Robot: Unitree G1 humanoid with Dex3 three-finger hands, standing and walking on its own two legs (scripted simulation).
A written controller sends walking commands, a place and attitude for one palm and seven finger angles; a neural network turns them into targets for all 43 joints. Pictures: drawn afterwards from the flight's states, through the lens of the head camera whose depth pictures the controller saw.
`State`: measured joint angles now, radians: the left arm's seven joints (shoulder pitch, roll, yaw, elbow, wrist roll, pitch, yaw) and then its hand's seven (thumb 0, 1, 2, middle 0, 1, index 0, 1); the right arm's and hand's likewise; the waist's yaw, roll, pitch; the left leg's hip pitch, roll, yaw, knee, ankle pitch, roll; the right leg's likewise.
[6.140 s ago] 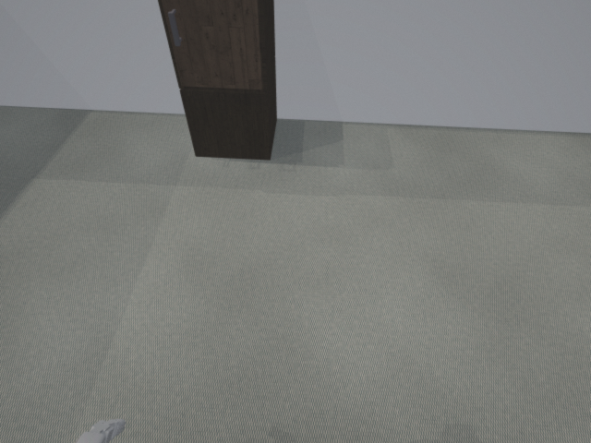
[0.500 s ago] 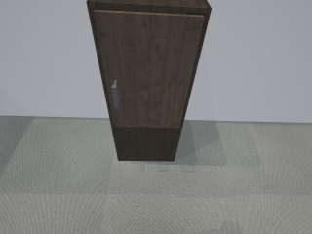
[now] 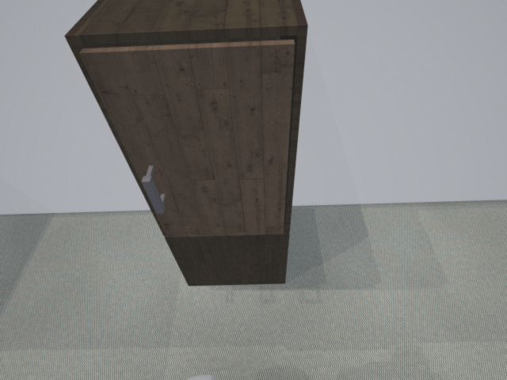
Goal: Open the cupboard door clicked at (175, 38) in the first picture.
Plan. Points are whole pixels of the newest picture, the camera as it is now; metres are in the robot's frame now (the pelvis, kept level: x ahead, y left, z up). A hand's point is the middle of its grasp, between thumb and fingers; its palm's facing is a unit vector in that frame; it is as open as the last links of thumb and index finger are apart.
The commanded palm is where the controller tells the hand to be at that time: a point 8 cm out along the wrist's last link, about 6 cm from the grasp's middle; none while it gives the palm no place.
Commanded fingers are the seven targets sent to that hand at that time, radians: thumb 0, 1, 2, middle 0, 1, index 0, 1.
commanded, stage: come to a stop and stand still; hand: left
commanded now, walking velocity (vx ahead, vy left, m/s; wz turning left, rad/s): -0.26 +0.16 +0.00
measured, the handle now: (155, 189) +0.55 +0.28 -0.09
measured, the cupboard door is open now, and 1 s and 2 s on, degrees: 0 0 0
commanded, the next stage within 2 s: look again from close up in 1.70 s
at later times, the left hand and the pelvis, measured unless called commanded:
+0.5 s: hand out of the picture +0.02 +0.24 -0.18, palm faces +0.04 -0.98 -0.21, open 7.4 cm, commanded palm none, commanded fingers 0.00 0.90 0.90 -0.20 -0.30 -0.20 -0.30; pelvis +0.00 +0.04 +0.00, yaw -1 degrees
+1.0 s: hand out of the picture -0.02 +0.14 -0.18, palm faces +0.02 -0.98 -0.17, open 7.3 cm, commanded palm none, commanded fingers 0.00 0.90 0.90 -0.20 -0.30 -0.20 -0.30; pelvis -0.03 -0.02 +0.00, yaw +0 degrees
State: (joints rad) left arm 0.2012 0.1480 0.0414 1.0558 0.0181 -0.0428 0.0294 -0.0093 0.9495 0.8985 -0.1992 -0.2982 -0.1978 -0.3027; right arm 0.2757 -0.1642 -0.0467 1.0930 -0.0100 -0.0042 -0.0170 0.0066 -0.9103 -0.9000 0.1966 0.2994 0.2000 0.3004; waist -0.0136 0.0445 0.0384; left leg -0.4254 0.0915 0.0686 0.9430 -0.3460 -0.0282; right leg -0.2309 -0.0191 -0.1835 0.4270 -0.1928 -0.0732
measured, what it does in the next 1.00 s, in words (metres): steps on the spot: left foot, then right foot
